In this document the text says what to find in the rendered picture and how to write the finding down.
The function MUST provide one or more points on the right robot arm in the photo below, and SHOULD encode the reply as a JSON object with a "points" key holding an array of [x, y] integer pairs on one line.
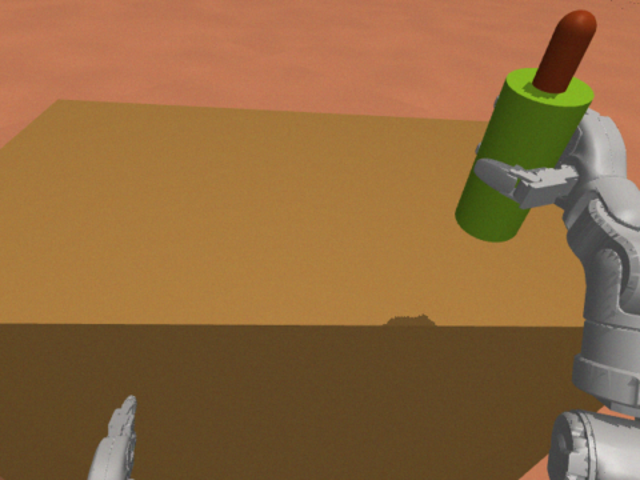
{"points": [[603, 223]]}

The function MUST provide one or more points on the bottle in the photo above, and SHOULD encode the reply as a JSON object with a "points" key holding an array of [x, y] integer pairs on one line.
{"points": [[536, 114]]}

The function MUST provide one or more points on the right robot hand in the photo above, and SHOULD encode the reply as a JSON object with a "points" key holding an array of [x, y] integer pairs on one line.
{"points": [[595, 150]]}

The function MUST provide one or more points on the left robot hand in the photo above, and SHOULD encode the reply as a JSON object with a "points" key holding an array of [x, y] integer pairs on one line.
{"points": [[114, 456]]}

